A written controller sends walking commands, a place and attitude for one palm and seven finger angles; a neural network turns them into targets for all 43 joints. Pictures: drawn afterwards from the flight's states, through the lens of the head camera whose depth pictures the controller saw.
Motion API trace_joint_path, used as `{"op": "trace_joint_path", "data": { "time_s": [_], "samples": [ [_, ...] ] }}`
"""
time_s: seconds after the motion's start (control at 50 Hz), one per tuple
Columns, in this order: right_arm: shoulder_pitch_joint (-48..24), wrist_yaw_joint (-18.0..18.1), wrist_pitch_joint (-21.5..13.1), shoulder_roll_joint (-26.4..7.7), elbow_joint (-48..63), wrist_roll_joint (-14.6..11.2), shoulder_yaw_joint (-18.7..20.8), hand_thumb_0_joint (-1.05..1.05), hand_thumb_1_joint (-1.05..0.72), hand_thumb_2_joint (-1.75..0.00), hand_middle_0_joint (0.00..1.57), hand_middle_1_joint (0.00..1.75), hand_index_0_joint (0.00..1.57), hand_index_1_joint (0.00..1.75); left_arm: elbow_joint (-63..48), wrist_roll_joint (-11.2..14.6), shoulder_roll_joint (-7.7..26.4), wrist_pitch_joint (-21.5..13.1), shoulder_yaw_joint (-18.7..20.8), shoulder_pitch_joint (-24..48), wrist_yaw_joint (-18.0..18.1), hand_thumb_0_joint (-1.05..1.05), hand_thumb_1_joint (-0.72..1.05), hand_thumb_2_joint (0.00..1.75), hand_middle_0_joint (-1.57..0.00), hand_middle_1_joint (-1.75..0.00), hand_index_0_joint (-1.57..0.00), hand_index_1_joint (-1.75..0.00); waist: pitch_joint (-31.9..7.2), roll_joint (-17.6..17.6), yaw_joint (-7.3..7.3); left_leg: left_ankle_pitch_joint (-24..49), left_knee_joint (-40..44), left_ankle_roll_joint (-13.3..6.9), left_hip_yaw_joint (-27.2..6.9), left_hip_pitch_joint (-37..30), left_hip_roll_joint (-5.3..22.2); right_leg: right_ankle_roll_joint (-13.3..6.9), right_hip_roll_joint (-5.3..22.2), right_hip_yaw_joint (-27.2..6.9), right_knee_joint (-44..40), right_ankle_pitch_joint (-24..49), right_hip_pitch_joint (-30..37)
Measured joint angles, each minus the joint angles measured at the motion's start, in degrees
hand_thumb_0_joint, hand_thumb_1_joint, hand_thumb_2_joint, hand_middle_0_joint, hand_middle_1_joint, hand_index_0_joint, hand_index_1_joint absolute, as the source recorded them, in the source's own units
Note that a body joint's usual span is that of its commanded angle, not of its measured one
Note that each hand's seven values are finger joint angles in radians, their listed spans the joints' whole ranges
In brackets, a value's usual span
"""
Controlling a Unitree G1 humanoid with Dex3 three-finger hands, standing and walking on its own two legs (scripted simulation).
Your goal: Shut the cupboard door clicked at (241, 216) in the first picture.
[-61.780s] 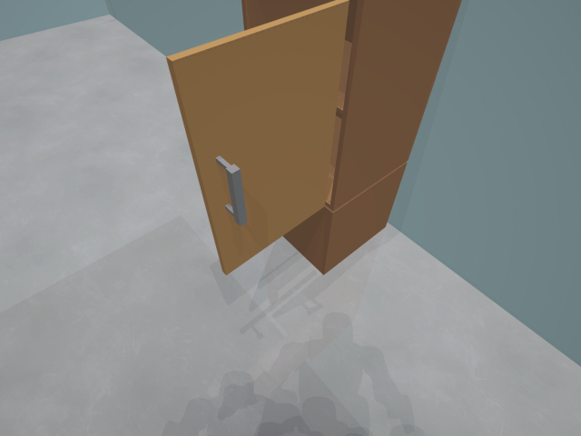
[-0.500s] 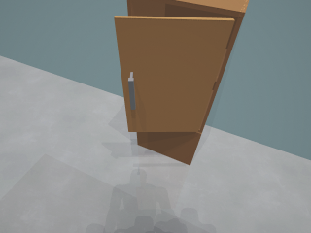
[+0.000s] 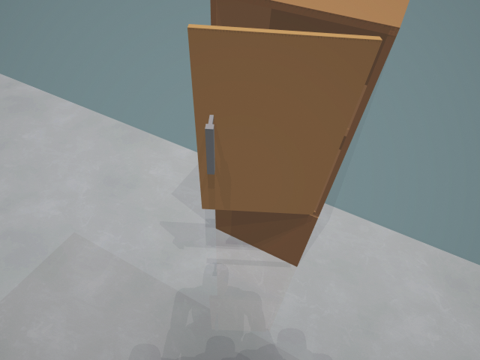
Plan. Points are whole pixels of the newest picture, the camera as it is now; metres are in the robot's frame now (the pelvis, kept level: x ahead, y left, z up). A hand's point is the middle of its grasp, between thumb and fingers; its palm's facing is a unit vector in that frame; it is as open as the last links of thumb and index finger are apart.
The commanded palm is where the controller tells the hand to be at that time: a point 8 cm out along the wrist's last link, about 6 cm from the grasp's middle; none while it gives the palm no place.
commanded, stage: shuffle to correct the standing spot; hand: left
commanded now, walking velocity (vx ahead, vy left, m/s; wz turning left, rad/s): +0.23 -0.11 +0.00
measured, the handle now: (211, 145) +0.62 +0.12 -0.02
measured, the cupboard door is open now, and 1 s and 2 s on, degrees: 25 25 25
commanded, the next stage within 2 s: come to a stop and stand still in 0.48 s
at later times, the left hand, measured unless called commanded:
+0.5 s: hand (170, 323) +0.22 +0.15 -0.16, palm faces -0.01 -0.98 -0.21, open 7.3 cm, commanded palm none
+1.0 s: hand (188, 310) +0.25 +0.12 -0.17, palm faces +0.10 -0.96 -0.24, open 7.3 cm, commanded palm none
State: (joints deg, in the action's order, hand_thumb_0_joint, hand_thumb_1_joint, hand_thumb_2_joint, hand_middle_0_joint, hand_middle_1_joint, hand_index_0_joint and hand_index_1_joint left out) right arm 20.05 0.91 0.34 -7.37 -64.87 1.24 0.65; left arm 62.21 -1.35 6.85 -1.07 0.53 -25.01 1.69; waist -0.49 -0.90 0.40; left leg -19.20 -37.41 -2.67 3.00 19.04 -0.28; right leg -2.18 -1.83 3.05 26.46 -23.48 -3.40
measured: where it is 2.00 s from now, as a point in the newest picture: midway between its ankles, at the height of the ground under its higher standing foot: outside the picture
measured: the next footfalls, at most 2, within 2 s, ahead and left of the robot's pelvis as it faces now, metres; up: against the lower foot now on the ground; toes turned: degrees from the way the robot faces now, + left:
right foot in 0.52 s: +0.26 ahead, -0.18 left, +0.00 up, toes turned +1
left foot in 0.76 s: +0.26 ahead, +0.03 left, +0.00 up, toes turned +7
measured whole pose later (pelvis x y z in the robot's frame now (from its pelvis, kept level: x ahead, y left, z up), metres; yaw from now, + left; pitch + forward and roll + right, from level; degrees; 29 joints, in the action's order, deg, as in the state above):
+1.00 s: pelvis +0.22 -0.08 +0.00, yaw +2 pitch +0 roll +1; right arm 6.2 1.9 1.2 -7.7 -55.3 1.2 1.8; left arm 56.4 -1.1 11.1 2.0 2.3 -12.4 2.0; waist 5.4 -1.4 2.5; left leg -16.0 -31.2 -1.7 6.1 14.7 -0.3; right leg 0.1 2.5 2.6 34.8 -18.5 -15.0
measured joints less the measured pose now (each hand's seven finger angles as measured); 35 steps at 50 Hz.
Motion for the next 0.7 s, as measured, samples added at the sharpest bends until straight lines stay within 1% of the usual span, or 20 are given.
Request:
{"op": "trace_joint_path", "data": {
  "time_s": [0.04, 0.06, 0.08, 0.1, 0.16, 0.18, 0.22, 0.3, 0.34, 0.4, 0.46, 0.5, 0.52, 0.54, 0.56, 0.6, 0.62, 0.64, 0.66, 0.7],
  "samples": [
    [0.0, -0.2, -0.2, 0.0, 0.4, 0.0, 0.3, 0.00, -0.91, -0.90, 0.20, 0.30, 0.20, 0.29, 0.4, -0.3, 0.2, -0.5, 0.4, -1.3, 0.0, 0.00, 0.91, 0.90, -0.20, -0.30, -0.20, -0.30, 0.3, -0.5, 0.17, -2.7, -2.6, -0.1, 1.1, 0.8, 0.9, 0.1, -0.1, 0.6, 0.4, -1.3, 1.2],
    [-0.2, -0.2, -0.6, 0.0, 0.8, 0.0, 0.4, 0.00, -0.91, -0.90, 0.20, 0.30, 0.20, 0.29, 0.7, -0.4, 0.3, -0.6, 0.5, -1.9, 0.0, 0.00, 0.91, 0.90, -0.20, -0.30, -0.20, -0.30, 0.7, -1.1, 0.19, -2.2, -1.0, -0.3, 1.8, 0.1, 1.0, 0.3, 0.3, 0.6, 1.5, -2.4, 1.3],
    [-0.5, -0.1, -1.3, 0.0, 1.3, 0.1, 0.5, 0.00, -0.91, -0.90, 0.20, 0.30, 0.20, 0.29, 1.1, -0.3, 0.3, -0.5, 0.6, -2.4, -0.2, 0.00, 0.91, 0.90, -0.20, -0.30, -0.20, -0.30, 1.2, -1.9, 0.17, 1.6, 0.1, -0.6, 2.7, -0.7, 0.8, 0.3, 1.0, 0.2, 4.7, -3.8, 0.5],
    [-1.0, 0.2, -2.2, -0.1, 1.8, 0.4, 0.5, 0.00, -0.91, -0.90, 0.20, 0.30, 0.20, 0.29, 1.7, 0.0, 0.3, -0.2, 0.6, -2.5, -0.4, 0.00, 0.91, 0.90, -0.20, -0.30, -0.20, -0.30, 1.6, -2.6, 0.15, 1.6, -0.5, -0.9, 3.6, -1.1, 0.4, 0.0, 1.8, 0.1, 10.9, -4.2, -2.1],
    [-1.3, 1.0, -3.9, 0.1, 3.5, 0.6, 0.4, 0.00, -0.91, -0.90, 0.20, 0.30, 0.20, 0.29, 2.5, -0.2, 0.4, 1.3, 0.7, -1.0, -0.9, 0.00, 0.91, 0.90, -0.20, -0.30, -0.20, -0.30, 2.3, -3.0, -0.68, -1.3, 1.3, -1.4, 4.7, -3.7, 0.1, -0.9, 2.3, -1.0, 33.8, -3.4, -13.3],
    [-1.1, 1.3, -4.2, 0.3, 3.7, 0.6, 0.3, 0.00, -0.91, -0.90, 0.20, 0.30, 0.20, 0.29, 2.2, -0.3, 0.7, 1.5, 1.0, 0.1, -1.1, 0.00, 0.91, 0.90, -0.20, -0.30, -0.20, -0.30, 2.5, -3.0, -0.89, -0.9, 3.2, -1.3, 4.5, -4.8, 0.0, -0.8, 2.7, -1.0, 38.1, -1.6, -16.7],
    [-0.4, 1.5, -4.6, 0.9, 3.4, 0.4, 0.1, 0.00, -0.91, -0.90, 0.20, 0.30, 0.20, 0.29, 0.8, -0.6, 1.3, 1.7, 1.5, 2.7, -1.5, 0.00, 0.91, 0.90, -0.20, -0.30, -0.20, -0.30, 2.8, -2.8, -0.86, 1.0, 7.5, -0.7, 3.8, -7.2, 0.0, 0.0, 3.9, -0.7, 41.3, 2.3, -22.2],
    [1.2, 1.4, -4.6, 1.9, 2.1, 0.2, -0.5, 0.00, -0.91, -0.90, 0.20, 0.30, 0.20, 0.29, -2.4, -0.9, 2.2, 1.7, 2.2, 8.0, -1.6, 0.01, 0.92, 0.90, -0.20, -0.30, -0.20, -0.30, 3.1, -1.8, -0.20, 3.5, 14.7, -0.1, 2.5, -11.4, 0.5, 1.6, 6.5, -0.8, 37.2, 8.4, -29.4],
    [1.6, 1.2, -4.4, 2.3, 1.8, 0.3, -0.6, 0.00, -0.91, -0.90, 0.20, 0.30, 0.20, 0.29, -3.2, -0.6, 3.3, 1.9, 2.8, 9.9, -1.8, 0.02, 0.95, 0.90, -0.20, -0.30, -0.20, -0.30, 3.5, -1.4, -0.37, 3.7, 16.8, 0.5, 2.1, -13.1, 0.9, 2.1, 7.5, -0.6, 32.7, 10.2, -31.0],
    [1.8, 1.0, -3.9, 2.5, 1.8, 0.6, -0.5, 0.00, -0.91, -0.90, 0.20, 0.30, 0.20, 0.30, -4.3, -0.2, 4.4, 1.9, 3.0, 12.9, -2.2, 0.02, 0.95, 0.90, -0.20, -0.30, -0.20, -0.30, 4.5, -0.7, -1.14, 3.0, 18.0, 1.7, 1.8, -15.1, 1.6, 2.1, 8.2, 0.0, 23.7, 11.7, -30.8],
    [1.8, 0.8, -3.2, 2.2, 1.8, 0.9, 0.0, 0.00, -0.91, -0.90, 0.20, 0.30, 0.20, 0.30, -5.2, 0.0, 4.8, 1.7, 3.0, 15.5, -2.4, 0.02, 0.94, 0.90, -0.20, -0.30, -0.20, -0.30, 5.6, 0.1, -2.31, 0.5, 16.6, 3.1, 1.5, -16.3, 2.6, 1.5, 7.5, 0.9, 14.8, 11.9, -27.8],
    [2.2, 0.6, -2.8, 1.8, 1.7, 0.9, 0.3, 0.00, -0.91, -0.90, 0.21, 0.30, 0.20, 0.30, -5.9, 0.0, 5.0, 0.8, 2.8, 16.4, -2.5, 0.01, 0.93, 0.90, -0.20, -0.30, -0.20, -0.30, 5.9, 0.6, -2.76, -2.6, 13.1, 4.2, 1.1, -16.4, 3.5, 1.0, 6.3, 1.8, 8.3, 13.4, -23.5],
    [3.0, 0.4, -2.6, 1.8, 1.7, 0.6, 0.4, 0.00, -0.91, -0.90, 0.21, 0.30, 0.20, 0.30, -6.4, 0.0, 5.4, 0.0, 2.6, 16.5, -2.6, 0.01, 0.93, 0.90, -0.20, -0.30, -0.20, -0.30, 5.5, -0.2, -3.01, -4.9, 8.8, 4.3, 1.0, -15.0, 3.3, 0.2, 6.4, 1.7, 5.3, 15.1, -20.8],
    [3.0, 0.3, -2.2, 1.4, 1.5, 0.3, 0.5, 0.00, -0.91, -0.90, 0.21, 0.30, 0.20, 0.30, -6.6, 0.0, 5.2, -0.8, 2.7, 16.9, -2.3, 0.01, 0.93, 0.90, -0.20, -0.30, -0.20, -0.30, 5.5, 0.0, -2.67, -8.0, 1.1, 3.7, 0.7, -12.3, 3.7, 1.6, 6.3, 1.8, 6.1, 15.2, -20.6],
    [2.2, 0.3, -1.5, 0.7, 1.4, 0.0, 0.7, 0.00, -0.91, -0.90, 0.21, 0.30, 0.20, 0.30, -6.7, 0.1, 4.6, -1.1, 2.5, 17.4, -1.9, 0.01, 0.92, 0.90, -0.20, -0.30, -0.20, -0.30, 6.0, 1.0, -2.49, -11.0, -7.8, 3.0, -0.5, -9.0, 4.1, 1.9, 5.6, 2.4, 8.1, 13.7, -20.7],
    [0.1, 0.3, -0.3, -0.6, 1.6, 0.0, 1.3, 0.00, -0.91, -0.90, 0.21, 0.30, 0.20, 0.30, -6.9, 0.2, 3.5, -1.1, 2.2, 17.5, -1.4, 0.00, 0.92, 0.90, -0.20, -0.30, -0.20, -0.30, 6.4, 1.9, -2.24, -12.6, -22.5, 2.0, -1.2, -2.5, 4.2, 1.3, 4.5, 3.5, 9.1, 11.3, -19.6],
    [-0.9, 0.2, 0.0, -1.2, 1.9, 0.1, 1.6, 0.00, -0.91, -0.90, 0.20, 0.30, 0.20, 0.30, -6.8, 0.2, 3.0, -0.9, 2.1, 17.2, -1.1, 0.00, 0.92, 0.90, -0.20, -0.30, -0.20, -0.30, 6.3, 1.9, -2.18, -11.6, -26.4, 1.8, -0.9, 0.2, 4.3, 0.9, 4.1, 3.8, 8.4, 10.9, -18.8],
    [-2.0, 0.2, 0.1, -1.6, 2.5, 0.1, 1.8, 0.00, -0.91, -0.90, 0.20, 0.30, 0.20, 0.29, -6.5, 0.0, 2.4, -0.7, 1.9, 16.8, -0.8, 0.00, 0.92, 0.90, -0.20, -0.30, -0.20, -0.30, 6.1, 1.7, -2.15, -10.8, -27.6, 1.9, -0.4, 2.2, 4.4, 0.8, 3.7, 4.0, 7.2, 11.0, -17.8],
    [-3.0, 0.3, 0.1, -2.0, 3.1, 0.1, 1.9, 0.00, -0.91, -0.90, 0.20, 0.30, 0.20, 0.29, -6.3, 0.0, 2.0, -0.5, 2.0, 16.4, -0.2, 0.00, 0.92, 0.90, -0.20, -0.30, -0.20, -0.30, 5.8, 1.5, -2.07, -10.2, -26.1, 2.2, 0.2, 3.4, 4.4, 0.8, 3.4, 4.2, 6.0, 11.3, -17.0],
    [-4.8, 0.7, -0.3, -2.4, 4.3, 0.0, 1.8, 0.00, -0.91, -0.90, 0.20, 0.30, 0.20, 0.29, -6.0, -0.1, 2.1, -0.4, 2.3, 15.7, 0.6, -0.01, 0.95, 0.90, -0.20, -0.30, -0.20, -0.30, 5.1, 0.8, -1.58, -7.9, -17.5, 3.1, 1.1, 3.9, 4.0, 0.5, 3.0, 4.2, 4.0, 11.7, -15.6]
  ]
}}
